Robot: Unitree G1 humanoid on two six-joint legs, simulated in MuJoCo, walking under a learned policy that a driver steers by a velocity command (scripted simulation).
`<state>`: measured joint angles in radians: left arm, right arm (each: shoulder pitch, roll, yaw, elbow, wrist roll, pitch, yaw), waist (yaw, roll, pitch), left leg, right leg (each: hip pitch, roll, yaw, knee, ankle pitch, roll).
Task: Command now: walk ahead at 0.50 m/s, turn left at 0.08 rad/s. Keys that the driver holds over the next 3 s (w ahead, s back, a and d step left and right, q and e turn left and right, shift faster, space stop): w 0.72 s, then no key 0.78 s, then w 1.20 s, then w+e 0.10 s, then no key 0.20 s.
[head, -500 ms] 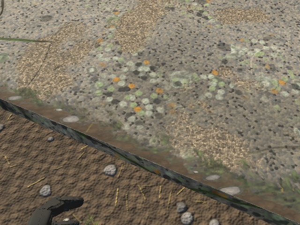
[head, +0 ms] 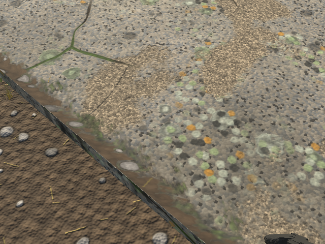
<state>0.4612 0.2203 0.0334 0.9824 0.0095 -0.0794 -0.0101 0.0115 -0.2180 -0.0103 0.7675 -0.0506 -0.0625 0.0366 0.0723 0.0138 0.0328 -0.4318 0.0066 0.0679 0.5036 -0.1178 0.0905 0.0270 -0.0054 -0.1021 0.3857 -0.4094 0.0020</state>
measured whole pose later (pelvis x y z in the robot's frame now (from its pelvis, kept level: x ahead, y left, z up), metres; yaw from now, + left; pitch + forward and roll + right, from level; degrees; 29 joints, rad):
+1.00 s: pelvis +0.55 -0.11 +0.12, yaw -1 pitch +1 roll +1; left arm 0.36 0.18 0.03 0.95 0.01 -0.08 0.01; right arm 0.14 -0.20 -0.03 0.79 -0.02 -0.03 -0.01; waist 0.02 0.03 0.08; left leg -0.73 0.00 -0.02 1.02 -0.12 0.04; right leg -0.22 0.07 -0.12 0.41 -0.21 -0.13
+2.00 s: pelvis +0.80 -0.12 +0.12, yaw -1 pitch +1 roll +0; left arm 0.28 0.23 0.05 0.96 0.03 -0.06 -0.02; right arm 0.38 -0.20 -0.05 1.00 -0.02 -0.08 0.00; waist -0.01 -0.03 -0.02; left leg -0.06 -0.05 0.06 0.28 -0.24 0.06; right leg -0.47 -0.05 -0.04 1.01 -0.29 -0.07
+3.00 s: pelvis +1.33 -0.14 +0.12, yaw -4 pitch +0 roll -1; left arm 0.27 0.23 0.06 0.98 0.02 -0.05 0.01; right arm 0.22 -0.20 -0.04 0.95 -0.02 -0.09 -0.01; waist 0.01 -0.03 0.08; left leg -0.25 -0.01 0.13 0.39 -0.14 0.08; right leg -0.44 0.00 0.02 1.10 -0.37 -0.04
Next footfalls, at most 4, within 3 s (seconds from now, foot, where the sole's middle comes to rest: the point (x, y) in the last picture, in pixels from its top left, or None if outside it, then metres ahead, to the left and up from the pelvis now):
0.66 right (217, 203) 0.60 -0.15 -0.66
1.22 left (191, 160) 0.78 -0.04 -0.66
1.48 right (244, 187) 0.67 -0.26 -0.66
2.26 right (236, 106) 1.11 -0.26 -0.66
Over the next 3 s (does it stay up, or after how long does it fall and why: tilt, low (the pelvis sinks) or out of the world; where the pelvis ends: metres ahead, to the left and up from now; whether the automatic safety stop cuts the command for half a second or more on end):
stays up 1.33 -0.14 0.12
